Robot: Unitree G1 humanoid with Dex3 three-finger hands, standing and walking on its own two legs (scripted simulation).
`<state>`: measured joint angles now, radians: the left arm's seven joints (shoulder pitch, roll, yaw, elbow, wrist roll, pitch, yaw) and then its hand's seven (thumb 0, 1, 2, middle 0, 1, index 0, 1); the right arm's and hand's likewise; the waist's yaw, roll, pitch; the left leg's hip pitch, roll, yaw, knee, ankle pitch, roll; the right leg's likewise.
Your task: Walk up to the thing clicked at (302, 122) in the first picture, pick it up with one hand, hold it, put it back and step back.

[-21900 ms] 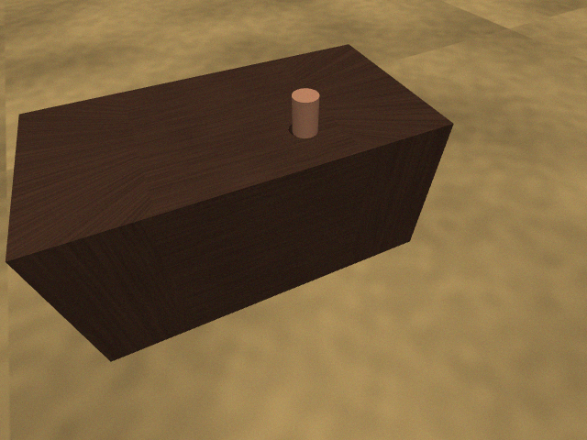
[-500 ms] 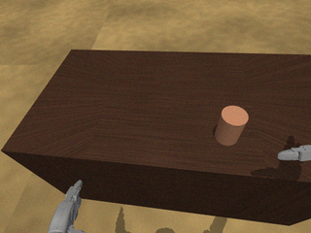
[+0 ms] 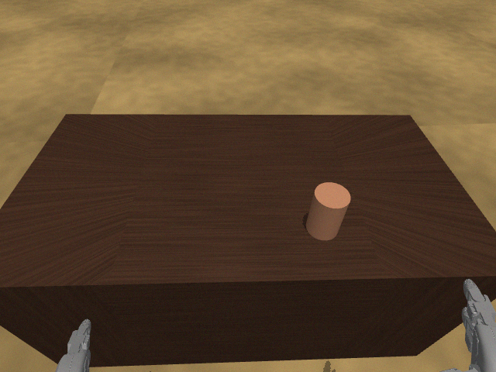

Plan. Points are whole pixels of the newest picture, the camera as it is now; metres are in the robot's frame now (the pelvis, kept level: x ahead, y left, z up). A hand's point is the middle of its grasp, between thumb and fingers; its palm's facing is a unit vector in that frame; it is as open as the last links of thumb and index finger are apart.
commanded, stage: sink last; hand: right
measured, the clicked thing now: (326, 212) +0.50 -0.19 -0.08
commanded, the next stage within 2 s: home in 0.26 s
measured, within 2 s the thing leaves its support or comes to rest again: neither
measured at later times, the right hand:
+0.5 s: hand (445, 362) +0.16 -0.26 +0.01, palm faces +0.33 +0.87 -0.36, open 17.3 cm
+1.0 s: hand (372, 370) +0.17 -0.19 -0.07, palm faces +0.10 +0.97 -0.21, open 17.5 cm
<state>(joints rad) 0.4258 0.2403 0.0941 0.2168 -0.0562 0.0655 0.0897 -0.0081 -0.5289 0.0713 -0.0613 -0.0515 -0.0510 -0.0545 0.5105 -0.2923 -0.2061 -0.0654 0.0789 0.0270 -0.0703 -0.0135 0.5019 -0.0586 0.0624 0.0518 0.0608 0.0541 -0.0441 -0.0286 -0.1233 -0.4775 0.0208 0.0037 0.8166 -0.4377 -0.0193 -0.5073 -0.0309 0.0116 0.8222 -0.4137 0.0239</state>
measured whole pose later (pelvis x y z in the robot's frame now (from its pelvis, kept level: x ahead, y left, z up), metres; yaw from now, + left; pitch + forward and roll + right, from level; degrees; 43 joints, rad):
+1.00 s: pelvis -0.01 -0.01 -0.01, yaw +0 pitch +6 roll +1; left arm 0.39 0.18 -0.01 0.23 -0.02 0.00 0.09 0.01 0.80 0.85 -0.20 -0.28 -0.19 -0.28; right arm 0.41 -0.21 0.00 0.15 0.03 0.03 -0.09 -0.01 0.56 -0.05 0.06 0.05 0.06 0.05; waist 0.01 0.01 -0.08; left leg -0.54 0.02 0.00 0.87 -0.44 -0.03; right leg -0.58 -0.03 0.01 0.90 -0.43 0.02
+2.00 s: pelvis -0.01 -0.01 -0.01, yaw +0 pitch +7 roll +2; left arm 0.27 0.20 -0.02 0.51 -0.01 -0.11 0.15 0.01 0.89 0.90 -0.21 -0.30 -0.20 -0.30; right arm 0.46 -0.19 0.01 0.04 0.01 0.21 -0.15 -0.01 0.52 -0.06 0.06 0.05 0.06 0.05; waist 0.01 -0.02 -0.09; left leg -0.56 0.01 0.01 0.90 -0.46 -0.03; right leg -0.61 -0.04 0.02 0.95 -0.45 0.01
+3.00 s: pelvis -0.02 -0.01 -0.01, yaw +0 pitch +4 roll +1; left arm 0.21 0.25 -0.02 0.66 0.08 -0.08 0.08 0.01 0.89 0.90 -0.21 -0.30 -0.20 -0.30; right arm 0.34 -0.25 0.03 0.30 -0.07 0.11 -0.07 -0.01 0.51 -0.07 0.06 0.05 0.06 0.05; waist 0.00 0.00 -0.04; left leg -0.50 0.02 0.00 0.89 -0.46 -0.02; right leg -0.54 -0.03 0.01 0.92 -0.44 0.00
